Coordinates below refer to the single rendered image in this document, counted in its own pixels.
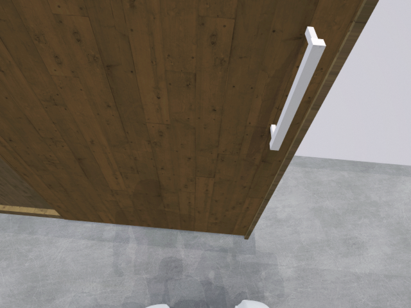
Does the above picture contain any handle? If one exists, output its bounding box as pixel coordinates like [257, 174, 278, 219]
[270, 26, 326, 151]

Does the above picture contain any wardrobe door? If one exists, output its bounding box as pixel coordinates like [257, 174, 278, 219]
[0, 157, 54, 210]
[0, 0, 364, 235]

